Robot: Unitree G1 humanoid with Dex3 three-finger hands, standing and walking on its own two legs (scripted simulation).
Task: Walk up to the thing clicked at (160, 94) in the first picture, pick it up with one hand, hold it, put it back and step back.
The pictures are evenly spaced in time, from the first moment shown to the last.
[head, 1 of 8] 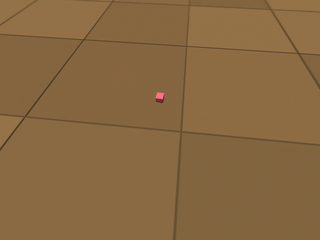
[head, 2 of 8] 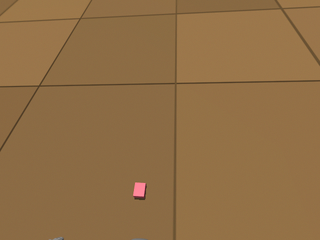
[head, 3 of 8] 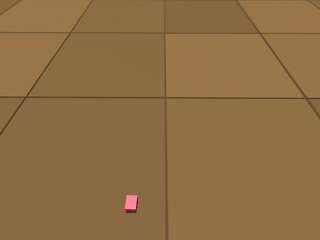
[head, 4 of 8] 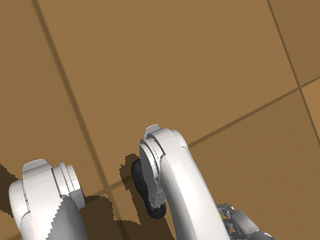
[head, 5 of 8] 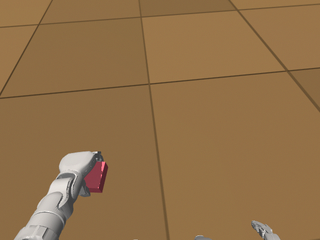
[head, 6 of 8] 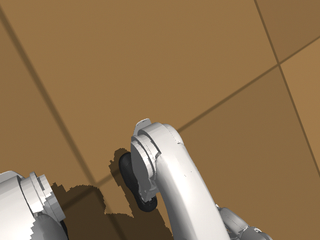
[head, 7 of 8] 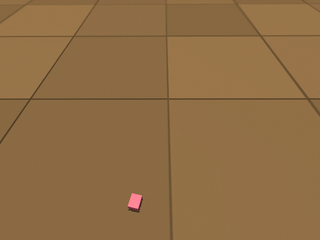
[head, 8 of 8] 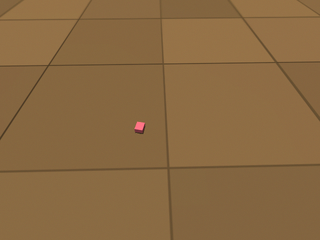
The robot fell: no
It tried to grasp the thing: yes
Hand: left
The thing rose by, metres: 0.69
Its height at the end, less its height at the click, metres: +0.00
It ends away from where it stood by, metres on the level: 0.00
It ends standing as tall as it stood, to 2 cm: yes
